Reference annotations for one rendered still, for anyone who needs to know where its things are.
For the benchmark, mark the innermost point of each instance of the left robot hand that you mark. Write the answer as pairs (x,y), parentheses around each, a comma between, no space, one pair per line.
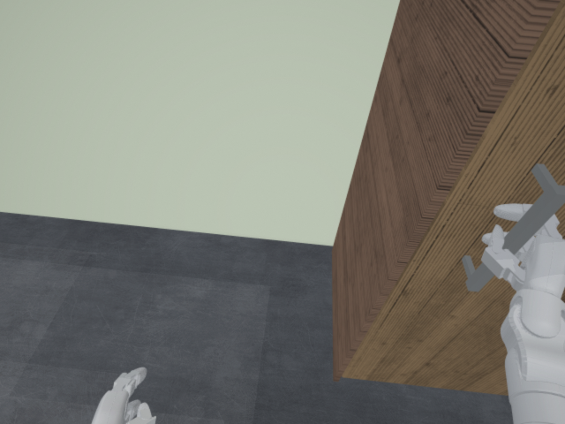
(114,408)

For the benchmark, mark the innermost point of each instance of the robot right forearm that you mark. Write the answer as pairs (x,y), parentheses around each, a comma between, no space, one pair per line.
(534,335)

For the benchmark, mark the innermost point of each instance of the handle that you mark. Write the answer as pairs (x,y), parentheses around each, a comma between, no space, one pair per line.
(538,214)

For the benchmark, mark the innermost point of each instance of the right robot hand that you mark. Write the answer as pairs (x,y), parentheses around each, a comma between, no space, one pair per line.
(543,257)

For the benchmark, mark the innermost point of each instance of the wardrobe door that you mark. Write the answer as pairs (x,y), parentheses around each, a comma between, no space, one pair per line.
(431,331)

